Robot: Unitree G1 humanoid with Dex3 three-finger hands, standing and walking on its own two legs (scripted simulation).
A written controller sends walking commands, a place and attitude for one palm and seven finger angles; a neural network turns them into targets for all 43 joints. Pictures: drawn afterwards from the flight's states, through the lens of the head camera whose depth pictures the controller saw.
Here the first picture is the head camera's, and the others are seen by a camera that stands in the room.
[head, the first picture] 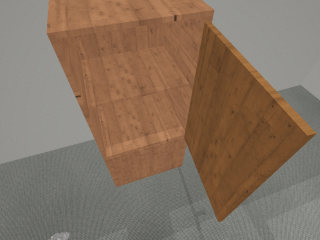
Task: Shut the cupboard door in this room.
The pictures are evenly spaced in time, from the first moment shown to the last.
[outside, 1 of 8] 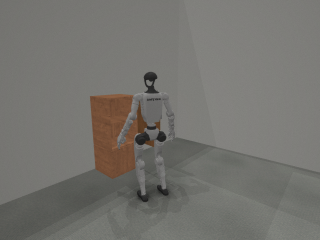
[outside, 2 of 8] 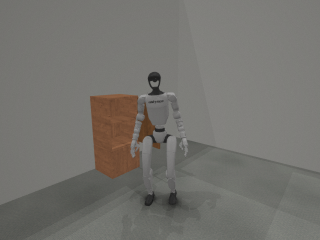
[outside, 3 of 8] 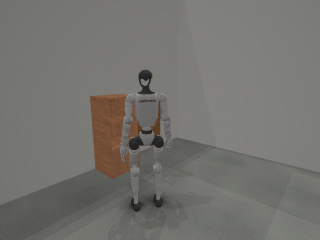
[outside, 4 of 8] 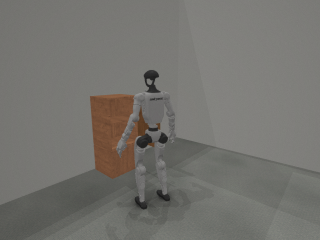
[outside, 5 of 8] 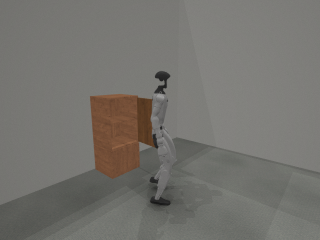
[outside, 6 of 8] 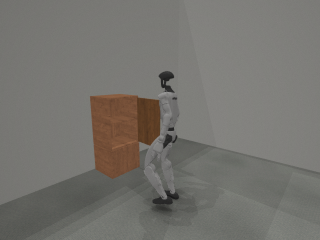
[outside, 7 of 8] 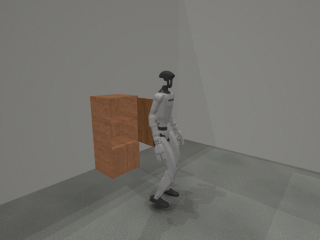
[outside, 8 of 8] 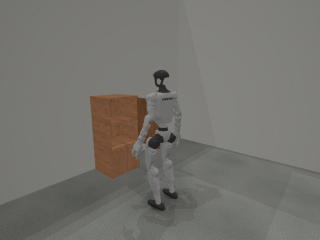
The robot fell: no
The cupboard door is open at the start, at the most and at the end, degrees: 85 85 85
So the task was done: no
